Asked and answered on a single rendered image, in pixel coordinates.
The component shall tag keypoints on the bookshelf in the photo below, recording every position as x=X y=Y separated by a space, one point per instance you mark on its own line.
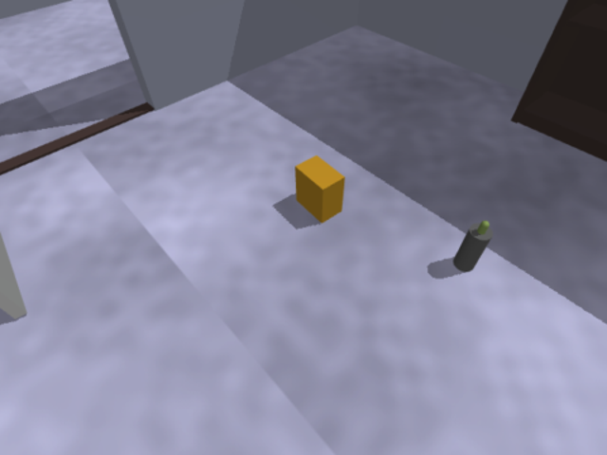
x=566 y=97

